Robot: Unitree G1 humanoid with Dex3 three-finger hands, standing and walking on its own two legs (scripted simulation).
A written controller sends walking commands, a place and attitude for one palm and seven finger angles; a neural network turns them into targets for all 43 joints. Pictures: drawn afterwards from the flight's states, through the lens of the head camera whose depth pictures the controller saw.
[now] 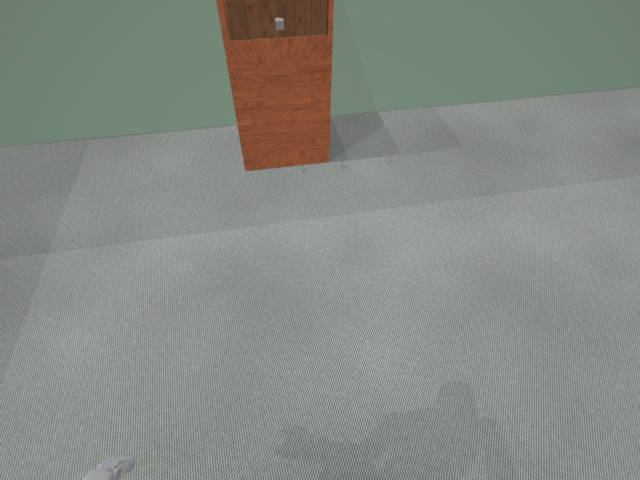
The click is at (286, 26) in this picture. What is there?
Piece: drawer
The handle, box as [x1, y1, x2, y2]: [275, 17, 283, 29]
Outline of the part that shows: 276,17 276,29 283,29 282,18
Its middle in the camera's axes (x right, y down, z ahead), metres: -0.16 -0.82 +1.47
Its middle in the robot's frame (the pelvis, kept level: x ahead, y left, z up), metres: +1.64 +0.24 -0.06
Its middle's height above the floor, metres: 0.71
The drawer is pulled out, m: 0.00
